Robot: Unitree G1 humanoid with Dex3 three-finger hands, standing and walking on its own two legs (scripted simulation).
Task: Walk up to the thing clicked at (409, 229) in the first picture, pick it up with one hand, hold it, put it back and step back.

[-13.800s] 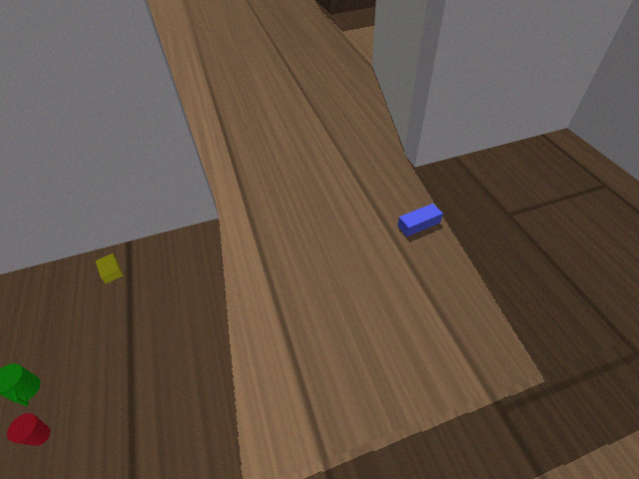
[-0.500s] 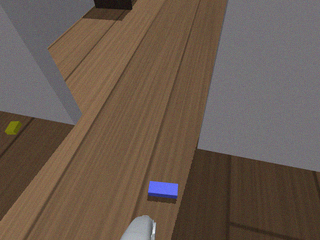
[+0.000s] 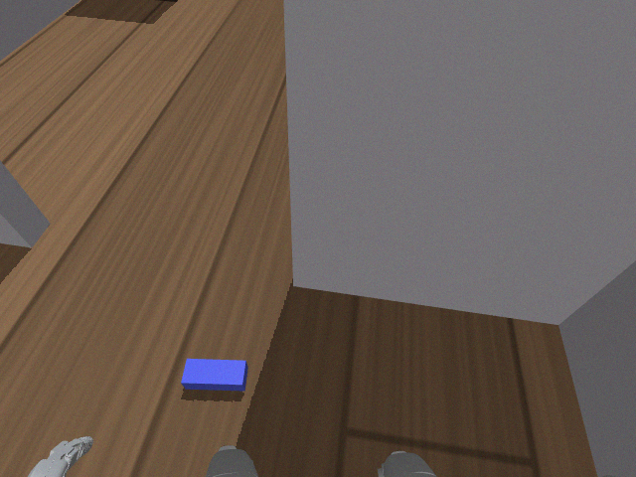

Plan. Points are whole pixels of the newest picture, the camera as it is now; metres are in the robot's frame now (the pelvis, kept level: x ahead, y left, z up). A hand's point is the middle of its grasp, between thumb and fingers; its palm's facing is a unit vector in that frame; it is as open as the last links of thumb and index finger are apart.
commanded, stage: walk up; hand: left
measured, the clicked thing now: (215, 374) +0.47 +0.30 -0.70
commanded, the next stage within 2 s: none
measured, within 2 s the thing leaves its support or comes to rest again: neither
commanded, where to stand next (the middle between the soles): +0.10 +0.02 m, yaw +4 degrees
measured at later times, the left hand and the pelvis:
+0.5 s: hand out of the picture +0.00 +0.31 -0.09, palm faces +0.00 -0.80 -0.61, open 7.4 cm; pelvis +0.02 -0.02 +0.01, yaw +3 degrees
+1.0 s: hand out of the picture +0.08 +0.31 -0.13, palm faces +0.04 -0.93 -0.36, open 7.4 cm; pelvis +0.02 +0.04 +0.02, yaw +4 degrees
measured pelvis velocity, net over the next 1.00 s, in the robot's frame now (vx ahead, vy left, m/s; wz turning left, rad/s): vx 0.02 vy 0.04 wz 0.07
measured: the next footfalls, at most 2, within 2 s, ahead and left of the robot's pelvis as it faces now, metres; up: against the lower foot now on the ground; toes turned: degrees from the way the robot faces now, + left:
left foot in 0.54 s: +0.09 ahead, +0.16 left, +0.00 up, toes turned +3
right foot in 0.82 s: +0.10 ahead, -0.08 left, +0.00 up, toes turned +3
